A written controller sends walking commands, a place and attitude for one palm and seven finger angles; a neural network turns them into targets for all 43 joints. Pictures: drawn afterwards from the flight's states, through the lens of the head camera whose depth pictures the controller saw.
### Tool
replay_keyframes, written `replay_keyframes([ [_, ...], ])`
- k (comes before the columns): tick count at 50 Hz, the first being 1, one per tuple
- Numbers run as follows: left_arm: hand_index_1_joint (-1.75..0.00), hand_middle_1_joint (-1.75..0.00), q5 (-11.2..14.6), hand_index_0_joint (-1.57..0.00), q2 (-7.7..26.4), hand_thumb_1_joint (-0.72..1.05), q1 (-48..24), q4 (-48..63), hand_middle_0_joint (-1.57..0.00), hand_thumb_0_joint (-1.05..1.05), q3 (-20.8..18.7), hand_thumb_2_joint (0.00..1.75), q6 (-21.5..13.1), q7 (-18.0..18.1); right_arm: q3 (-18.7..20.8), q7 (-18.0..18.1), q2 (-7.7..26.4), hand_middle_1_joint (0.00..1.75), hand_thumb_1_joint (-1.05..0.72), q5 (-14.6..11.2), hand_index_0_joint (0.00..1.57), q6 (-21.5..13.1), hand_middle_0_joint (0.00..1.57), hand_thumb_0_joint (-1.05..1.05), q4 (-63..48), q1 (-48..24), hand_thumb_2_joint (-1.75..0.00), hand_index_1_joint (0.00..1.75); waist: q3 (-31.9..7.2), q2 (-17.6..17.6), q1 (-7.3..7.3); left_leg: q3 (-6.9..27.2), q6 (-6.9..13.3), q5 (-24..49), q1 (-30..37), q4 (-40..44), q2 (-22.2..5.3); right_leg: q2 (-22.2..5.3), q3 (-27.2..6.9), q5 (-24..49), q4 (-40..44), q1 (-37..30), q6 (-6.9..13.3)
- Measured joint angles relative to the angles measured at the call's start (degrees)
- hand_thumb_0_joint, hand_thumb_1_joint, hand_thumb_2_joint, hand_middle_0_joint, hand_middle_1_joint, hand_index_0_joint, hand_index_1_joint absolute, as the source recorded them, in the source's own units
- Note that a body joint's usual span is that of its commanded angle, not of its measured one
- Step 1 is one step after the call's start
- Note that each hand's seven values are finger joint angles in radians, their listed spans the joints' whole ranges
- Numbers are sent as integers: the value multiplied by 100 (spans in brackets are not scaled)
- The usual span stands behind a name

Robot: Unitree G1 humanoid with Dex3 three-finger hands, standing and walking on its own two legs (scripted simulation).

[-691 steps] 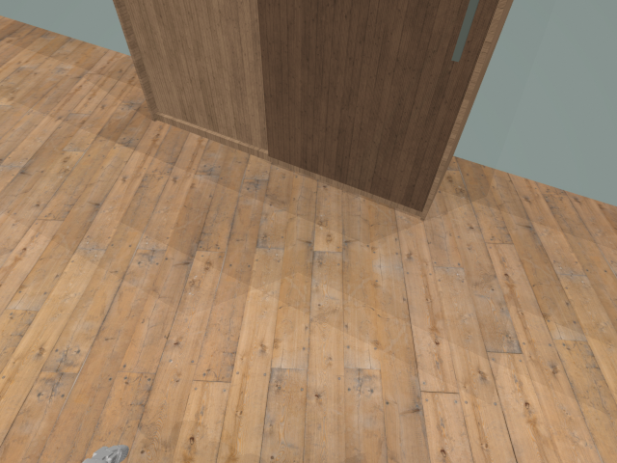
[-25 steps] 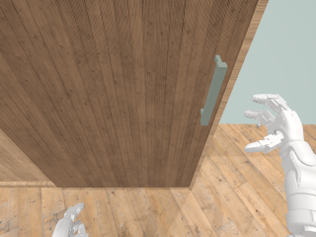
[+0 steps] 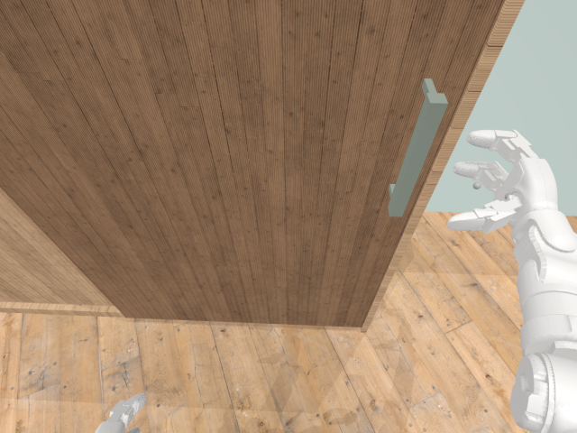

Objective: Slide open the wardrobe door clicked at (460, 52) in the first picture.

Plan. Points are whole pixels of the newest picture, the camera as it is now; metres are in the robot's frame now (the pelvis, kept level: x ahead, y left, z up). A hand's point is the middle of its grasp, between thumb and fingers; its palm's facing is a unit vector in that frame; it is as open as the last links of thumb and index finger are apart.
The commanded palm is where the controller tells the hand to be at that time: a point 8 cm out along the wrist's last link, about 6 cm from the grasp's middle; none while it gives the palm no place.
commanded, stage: move the hooked fingers beside the handle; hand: right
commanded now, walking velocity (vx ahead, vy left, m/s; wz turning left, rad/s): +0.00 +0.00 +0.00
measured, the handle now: (410, 155) +0.51 -0.12 +0.11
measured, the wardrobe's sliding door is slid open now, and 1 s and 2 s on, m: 0.00 0.00 0.00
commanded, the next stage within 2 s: feel for the door with the fingertips in 0.98 s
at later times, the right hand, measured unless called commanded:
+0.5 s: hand (464, 179) +0.47 -0.19 +0.11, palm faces -0.05 +1.00 +0.00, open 13.9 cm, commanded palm +0.44 -0.24 +0.11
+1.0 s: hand (465, 182) +0.45 -0.19 +0.12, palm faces -0.05 +1.00 +0.00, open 14.0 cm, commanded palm +0.43 -0.24 +0.11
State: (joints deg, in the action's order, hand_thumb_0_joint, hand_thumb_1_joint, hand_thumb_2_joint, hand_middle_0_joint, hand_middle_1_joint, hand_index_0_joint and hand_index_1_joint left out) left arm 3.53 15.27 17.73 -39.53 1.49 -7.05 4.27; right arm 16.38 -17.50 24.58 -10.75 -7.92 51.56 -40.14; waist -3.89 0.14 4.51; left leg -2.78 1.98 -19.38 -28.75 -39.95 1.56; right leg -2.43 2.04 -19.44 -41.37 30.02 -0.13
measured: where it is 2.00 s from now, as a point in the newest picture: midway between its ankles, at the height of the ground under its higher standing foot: outside the picture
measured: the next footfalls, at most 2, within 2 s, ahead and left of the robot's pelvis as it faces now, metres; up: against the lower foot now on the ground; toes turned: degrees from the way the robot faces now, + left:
none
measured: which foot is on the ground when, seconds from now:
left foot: down 0.00-1.00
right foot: down 0.00-1.00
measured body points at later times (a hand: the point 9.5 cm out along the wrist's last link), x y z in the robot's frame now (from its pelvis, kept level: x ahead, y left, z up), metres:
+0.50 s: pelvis +0.01 -0.02 -0.01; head +0.06 -0.03 +0.44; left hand +0.04 +0.25 -0.11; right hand +0.46 -0.24 +0.11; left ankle +0.01 +0.10 -0.72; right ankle +0.01 -0.12 -0.72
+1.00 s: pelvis +0.01 -0.01 +0.00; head +0.05 -0.02 +0.44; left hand +0.08 +0.25 -0.11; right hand +0.45 -0.24 +0.12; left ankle +0.01 +0.10 -0.72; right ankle +0.01 -0.12 -0.72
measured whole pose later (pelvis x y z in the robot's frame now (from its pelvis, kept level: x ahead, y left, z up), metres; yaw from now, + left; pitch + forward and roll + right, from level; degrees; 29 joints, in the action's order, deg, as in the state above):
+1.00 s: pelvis +0.01 -0.01 +0.00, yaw +0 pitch +10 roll +1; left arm 3.0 14.7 19.2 -38.9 1.1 -5.5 2.9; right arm 14.4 -14.4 21.9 -9.4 -10.1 52.9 -42.0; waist -5.3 0.4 4.7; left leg -2.7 1.2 -20.4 -31.3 -41.6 1.3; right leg -2.2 2.0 -21.2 -44.2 33.2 0.7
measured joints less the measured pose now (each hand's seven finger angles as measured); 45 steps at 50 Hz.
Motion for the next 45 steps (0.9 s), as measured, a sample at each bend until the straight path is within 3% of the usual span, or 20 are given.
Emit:
replay_keyframes([
  [11,-30,-30,-74,-20,-4,90,364,-129,-20,0,-58,89,19,-94,67,95,141,120,50,175,30,-303,30,-1,701,-709,-30,120,-35,-8,161,44,-61,-37,-423,-173,-10,2,40,-100,-252,445,67],
  [17,-30,-30,-100,-20,-31,90,554,-101,-20,0,-88,89,103,-158,149,151,70,122,49,213,32,-335,32,-1,561,-554,-30,123,-141,11,177,103,-101,-59,-484,-185,-11,2,97,-158,-288,498,104],
  [29,-30,-30,-96,-20,-123,90,391,11,-20,0,-67,89,124,-182,4,399,-235,120,50,231,30,-291,30,-1,37,-92,-30,121,-171,25,127,124,-134,-89,-314,-146,-11,4,113,-227,-305,348,132],
  [45,-30,-30,-53,-20,-77,90,129,107,-20,0,-32,89,140,-146,-175,285,-214,120,50,139,30,-234,30,-1,148,-206,-30,120,-142,16,16,20,-97,-97,-263,-155,-30,28,6,-183,-298,331,99],
])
